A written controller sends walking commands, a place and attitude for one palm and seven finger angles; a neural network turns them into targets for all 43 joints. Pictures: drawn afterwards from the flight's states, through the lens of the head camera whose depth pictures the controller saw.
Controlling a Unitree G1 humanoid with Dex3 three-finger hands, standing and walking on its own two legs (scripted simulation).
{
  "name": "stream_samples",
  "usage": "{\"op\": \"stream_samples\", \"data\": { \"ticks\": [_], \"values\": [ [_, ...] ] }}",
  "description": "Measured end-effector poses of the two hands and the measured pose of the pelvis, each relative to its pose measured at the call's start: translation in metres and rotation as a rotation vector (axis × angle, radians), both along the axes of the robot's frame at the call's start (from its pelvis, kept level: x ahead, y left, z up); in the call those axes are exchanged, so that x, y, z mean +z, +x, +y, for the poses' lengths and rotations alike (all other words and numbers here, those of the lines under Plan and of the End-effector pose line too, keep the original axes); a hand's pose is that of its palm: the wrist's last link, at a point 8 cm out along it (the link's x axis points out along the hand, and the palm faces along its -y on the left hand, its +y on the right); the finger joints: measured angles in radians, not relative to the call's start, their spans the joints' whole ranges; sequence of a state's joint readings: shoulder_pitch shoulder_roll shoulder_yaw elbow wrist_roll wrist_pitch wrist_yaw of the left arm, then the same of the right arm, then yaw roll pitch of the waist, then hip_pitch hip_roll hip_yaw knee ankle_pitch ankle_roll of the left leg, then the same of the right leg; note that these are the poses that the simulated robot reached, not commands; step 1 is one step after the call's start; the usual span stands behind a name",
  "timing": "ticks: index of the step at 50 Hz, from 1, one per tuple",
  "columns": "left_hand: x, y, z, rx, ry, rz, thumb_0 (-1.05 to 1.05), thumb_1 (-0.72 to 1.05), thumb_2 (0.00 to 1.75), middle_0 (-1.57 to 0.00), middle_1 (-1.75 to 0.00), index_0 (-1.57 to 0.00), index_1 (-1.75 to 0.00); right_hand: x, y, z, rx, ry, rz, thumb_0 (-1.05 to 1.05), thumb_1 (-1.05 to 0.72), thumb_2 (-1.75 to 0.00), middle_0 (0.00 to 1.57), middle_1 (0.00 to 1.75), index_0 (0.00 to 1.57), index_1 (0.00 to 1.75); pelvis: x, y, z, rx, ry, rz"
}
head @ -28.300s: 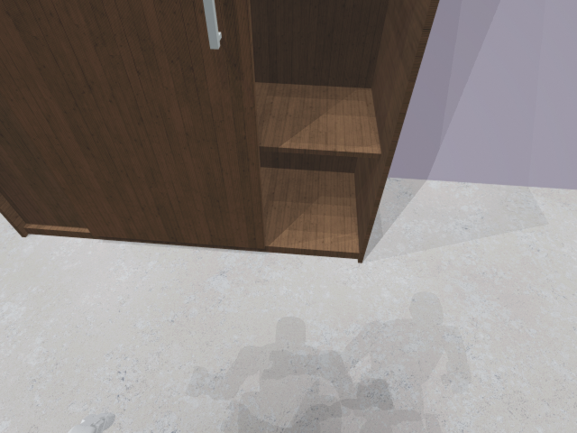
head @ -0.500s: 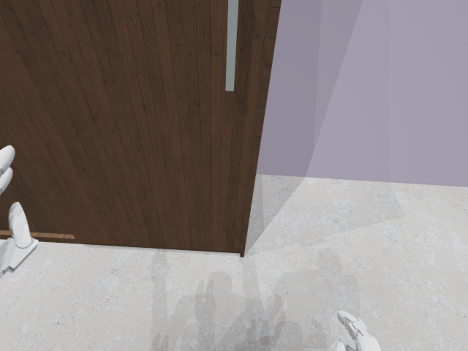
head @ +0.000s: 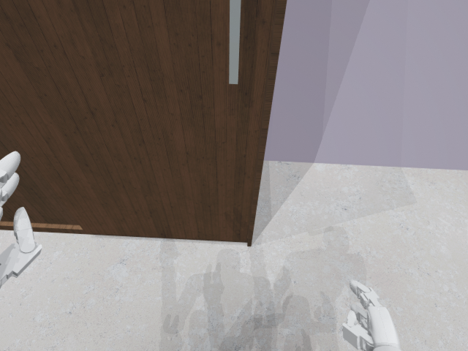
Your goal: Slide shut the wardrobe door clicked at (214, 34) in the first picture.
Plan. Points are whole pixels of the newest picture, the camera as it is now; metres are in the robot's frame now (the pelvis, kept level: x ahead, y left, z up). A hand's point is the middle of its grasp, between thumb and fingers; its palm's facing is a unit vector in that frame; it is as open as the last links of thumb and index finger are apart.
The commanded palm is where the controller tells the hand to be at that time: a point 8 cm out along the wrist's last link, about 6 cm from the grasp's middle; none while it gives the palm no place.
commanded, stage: let the arm hang, fingers relaxed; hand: left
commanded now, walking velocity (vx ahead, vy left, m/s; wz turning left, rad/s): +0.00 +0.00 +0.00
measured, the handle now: (235, 18) +0.66 +0.05 +0.26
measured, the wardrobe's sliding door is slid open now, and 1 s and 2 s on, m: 0.00 0.00 0.00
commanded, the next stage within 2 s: look to check the result in 1.14 s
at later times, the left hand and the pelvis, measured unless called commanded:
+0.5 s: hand out of the picture -0.04 +0.19 -0.18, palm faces +0.06 -0.98 -0.19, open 7.1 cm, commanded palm none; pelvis -0.01 +0.00 +0.00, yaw +3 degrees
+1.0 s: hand out of the picture +0.03 +0.19 -0.17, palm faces +0.04 -0.98 -0.20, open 7.3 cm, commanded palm none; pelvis +0.00 +0.00 +0.00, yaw +1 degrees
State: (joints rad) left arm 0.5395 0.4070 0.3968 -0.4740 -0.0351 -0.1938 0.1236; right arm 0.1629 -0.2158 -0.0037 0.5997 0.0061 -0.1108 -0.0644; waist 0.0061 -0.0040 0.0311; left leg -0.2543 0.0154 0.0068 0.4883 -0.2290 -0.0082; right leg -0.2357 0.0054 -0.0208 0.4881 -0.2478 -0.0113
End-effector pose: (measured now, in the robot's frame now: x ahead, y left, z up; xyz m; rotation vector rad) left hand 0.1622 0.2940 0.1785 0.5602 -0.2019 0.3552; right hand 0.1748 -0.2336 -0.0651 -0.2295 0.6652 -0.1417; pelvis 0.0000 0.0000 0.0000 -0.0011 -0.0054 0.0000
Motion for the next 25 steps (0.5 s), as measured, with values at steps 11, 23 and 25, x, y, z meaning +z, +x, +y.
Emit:
{"op": "stream_samples", "data": {
  "ticks": [11,23,25],
  "values": [
    [-0.23,-0.021,0.001,0.14,-0.337,0.897,0.0,0.9,0.9,-0.2,-0.3,-0.2,-0.3,-0.053,-0.034,-0.02,0.022,0.005,0.259,0.01,-0.91,-0.9,0.2,0.3,0.2,0.3,-0.012,-0.006,0.007,0.042,0.006,0.015],
    [-0.328,-0.191,-0.062,0.302,-0.64,1.558,0.0,0.99,0.9,-0.21,-0.3,-0.2,-0.3,-0.071,-0.18,0.001,-0.069,0.019,0.782,0.01,-0.91,-0.9,0.2,0.3,0.2,0.3,-0.001,-0.009,0.002,0.044,-0.012,0.01],
    [-0.325,-0.206,-0.059,0.335,-0.641,1.597,0.0,0.97,0.9,-0.21,-0.3,-0.2,-0.3,-0.072,-0.193,0.008,-0.082,0.036,0.826,0.01,-0.91,-0.9,0.2,0.3,0.2,0.3,0.0,-0.008,0.002,0.044,-0.013,0.011]
  ]
}}
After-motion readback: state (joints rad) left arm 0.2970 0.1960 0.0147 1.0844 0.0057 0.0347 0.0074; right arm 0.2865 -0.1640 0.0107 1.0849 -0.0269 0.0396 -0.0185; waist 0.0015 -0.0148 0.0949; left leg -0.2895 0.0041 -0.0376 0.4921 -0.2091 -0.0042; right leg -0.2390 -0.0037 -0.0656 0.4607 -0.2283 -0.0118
